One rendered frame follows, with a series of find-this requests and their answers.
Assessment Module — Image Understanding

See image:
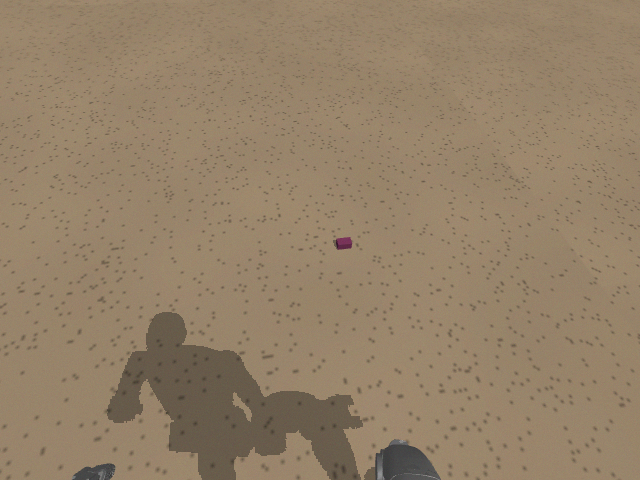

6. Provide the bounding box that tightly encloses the left robot hand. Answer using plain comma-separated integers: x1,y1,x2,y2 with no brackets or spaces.
72,464,116,480

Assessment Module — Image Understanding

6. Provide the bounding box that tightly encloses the small box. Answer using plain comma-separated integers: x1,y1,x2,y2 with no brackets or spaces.
336,237,352,250

